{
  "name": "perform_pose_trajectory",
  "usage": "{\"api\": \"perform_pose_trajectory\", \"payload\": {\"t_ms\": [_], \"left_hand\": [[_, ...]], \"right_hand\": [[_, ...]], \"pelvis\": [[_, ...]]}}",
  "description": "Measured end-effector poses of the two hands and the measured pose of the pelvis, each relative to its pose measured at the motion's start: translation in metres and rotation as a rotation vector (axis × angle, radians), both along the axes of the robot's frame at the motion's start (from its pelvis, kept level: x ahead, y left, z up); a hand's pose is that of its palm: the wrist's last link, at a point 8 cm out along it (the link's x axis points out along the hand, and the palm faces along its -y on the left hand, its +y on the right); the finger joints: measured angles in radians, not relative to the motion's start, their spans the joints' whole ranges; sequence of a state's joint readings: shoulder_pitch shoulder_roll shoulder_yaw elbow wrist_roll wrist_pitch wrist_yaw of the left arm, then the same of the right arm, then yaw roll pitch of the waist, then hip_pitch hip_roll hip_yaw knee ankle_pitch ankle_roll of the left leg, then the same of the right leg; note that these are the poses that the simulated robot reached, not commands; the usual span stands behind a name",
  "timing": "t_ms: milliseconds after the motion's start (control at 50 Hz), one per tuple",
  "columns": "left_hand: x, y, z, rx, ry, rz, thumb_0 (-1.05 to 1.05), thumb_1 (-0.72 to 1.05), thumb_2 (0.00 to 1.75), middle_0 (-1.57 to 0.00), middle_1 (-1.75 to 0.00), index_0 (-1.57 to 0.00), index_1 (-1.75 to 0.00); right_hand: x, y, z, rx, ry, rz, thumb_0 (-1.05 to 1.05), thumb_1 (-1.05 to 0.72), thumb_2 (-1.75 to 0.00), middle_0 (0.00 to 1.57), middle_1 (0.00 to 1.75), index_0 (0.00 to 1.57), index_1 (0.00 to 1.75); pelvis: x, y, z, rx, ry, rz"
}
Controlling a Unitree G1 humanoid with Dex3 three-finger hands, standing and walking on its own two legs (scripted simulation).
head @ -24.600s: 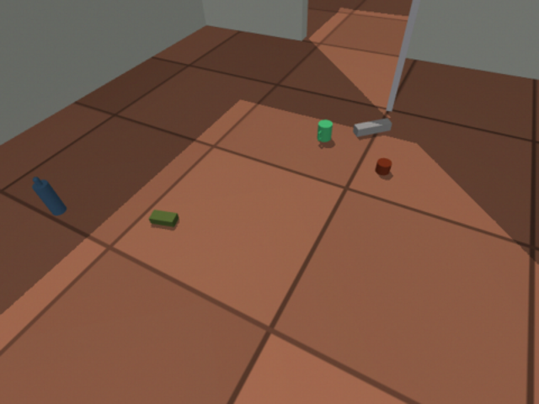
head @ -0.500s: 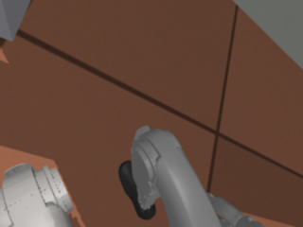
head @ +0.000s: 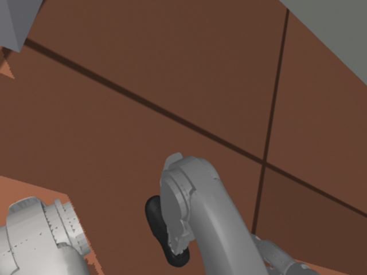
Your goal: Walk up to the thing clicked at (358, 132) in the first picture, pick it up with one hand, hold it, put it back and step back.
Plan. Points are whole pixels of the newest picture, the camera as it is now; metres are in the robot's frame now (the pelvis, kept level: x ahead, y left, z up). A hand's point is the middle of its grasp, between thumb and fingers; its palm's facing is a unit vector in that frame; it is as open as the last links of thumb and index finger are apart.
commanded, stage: settle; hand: left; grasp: from above
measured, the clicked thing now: out of the picture +0.43 +0.38 -0.27
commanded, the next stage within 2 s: lift in 0.90 s
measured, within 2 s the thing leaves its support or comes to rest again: leaves its support in 0.20 s
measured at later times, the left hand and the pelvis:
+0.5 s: hand out of the picture +0.42 +0.39 -0.19, palm faces -0.41 -0.13 -0.90, open 9.2 cm; pelvis +0.00 +0.00 +0.01, yaw +2 degrees
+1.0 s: hand out of the picture +0.42 +0.38 -0.12, palm faces -0.44 -0.11 -0.89, open 9.1 cm; pelvis +0.00 -0.01 +0.03, yaw +5 degrees
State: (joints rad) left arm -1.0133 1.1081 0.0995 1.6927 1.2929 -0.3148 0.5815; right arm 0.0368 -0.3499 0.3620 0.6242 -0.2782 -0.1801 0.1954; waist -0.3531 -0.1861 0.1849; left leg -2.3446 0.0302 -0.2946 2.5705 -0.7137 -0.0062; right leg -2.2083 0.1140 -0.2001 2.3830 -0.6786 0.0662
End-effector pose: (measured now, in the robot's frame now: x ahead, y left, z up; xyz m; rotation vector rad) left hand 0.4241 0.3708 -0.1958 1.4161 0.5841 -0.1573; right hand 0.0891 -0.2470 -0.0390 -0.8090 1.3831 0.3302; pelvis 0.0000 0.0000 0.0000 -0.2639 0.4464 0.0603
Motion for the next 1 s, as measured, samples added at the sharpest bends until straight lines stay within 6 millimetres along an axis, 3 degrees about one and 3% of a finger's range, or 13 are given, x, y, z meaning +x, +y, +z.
{"api": "perform_pose_trajectory", "payload": {"t_ms": [240, 600, 1000], "left_hand": [[0.007, 0.004, 0.011, 0.017, -0.028, 0.007, 0.0, 0.12, 0.49, -0.64, -0.68, -0.69, -0.61], [0.001, 0.022, 0.079, 0.058, -0.003, 0.024, 0.0, 0.16, 0.37, -0.7, -0.58, -0.74, -0.52], [0.0, 0.015, 0.129, 0.049, -0.007, -0.036, 0.0, 0.14, 0.38, -0.73, -0.56, -0.76, -0.5]], "right_hand": [[0.002, 0.0, 0.001, 0.003, -0.012, -0.018, 0.0, -0.91, -0.9, 0.2, 0.3, 0.21, 0.3], [0.018, -0.003, -0.012, 0.074, -0.084, -0.131, 0.0, -0.91, -0.9, 0.2, 0.3, 0.21, 0.3], [0.01, -0.021, -0.009, 0.004, -0.076, -0.245, 0.0, -0.91, -0.89, 0.2, 0.3, 0.21, 0.3]], "pelvis": [[0.002, -0.001, 0.001, 0.0, 0.019, 0.002], [0.001, -0.001, 0.012, 0.026, 0.072, 0.032], [-0.005, -0.007, 0.026, 0.056, 0.099, 0.061]]}}
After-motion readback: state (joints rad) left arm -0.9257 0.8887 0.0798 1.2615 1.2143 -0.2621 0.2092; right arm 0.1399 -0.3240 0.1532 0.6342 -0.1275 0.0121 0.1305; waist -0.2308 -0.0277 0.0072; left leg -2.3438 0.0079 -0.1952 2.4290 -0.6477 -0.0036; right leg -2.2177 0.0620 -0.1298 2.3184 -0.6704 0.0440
